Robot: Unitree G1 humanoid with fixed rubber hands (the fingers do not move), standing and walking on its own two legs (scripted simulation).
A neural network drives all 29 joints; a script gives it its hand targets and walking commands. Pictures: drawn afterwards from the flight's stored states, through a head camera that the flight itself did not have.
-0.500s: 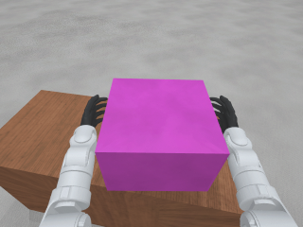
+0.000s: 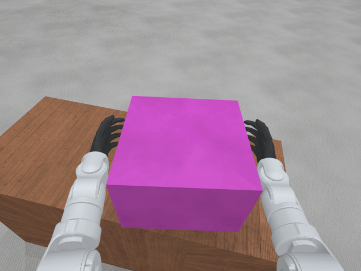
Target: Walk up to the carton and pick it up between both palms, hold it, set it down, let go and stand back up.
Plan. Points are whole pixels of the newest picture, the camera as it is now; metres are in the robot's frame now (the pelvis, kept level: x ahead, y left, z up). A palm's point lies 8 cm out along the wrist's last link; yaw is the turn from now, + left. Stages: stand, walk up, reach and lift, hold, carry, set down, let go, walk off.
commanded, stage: set down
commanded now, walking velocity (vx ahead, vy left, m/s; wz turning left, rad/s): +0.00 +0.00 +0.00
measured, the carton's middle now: (182, 160) +0.39 +0.00 +0.04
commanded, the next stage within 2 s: none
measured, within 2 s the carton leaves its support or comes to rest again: neither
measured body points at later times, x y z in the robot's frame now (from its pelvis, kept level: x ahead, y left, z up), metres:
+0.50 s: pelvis +0.01 +0.00 +0.00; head +0.02 +0.00 +0.45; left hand +0.40 +0.17 +0.06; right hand +0.39 -0.20 +0.07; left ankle +0.00 +0.13 -0.75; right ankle -0.03 -0.13 -0.75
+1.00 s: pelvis +0.01 +0.00 -0.01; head +0.09 +0.02 +0.44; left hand +0.42 +0.19 +0.00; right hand +0.39 -0.18 +0.01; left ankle +0.00 +0.13 -0.75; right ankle -0.03 -0.13 -0.75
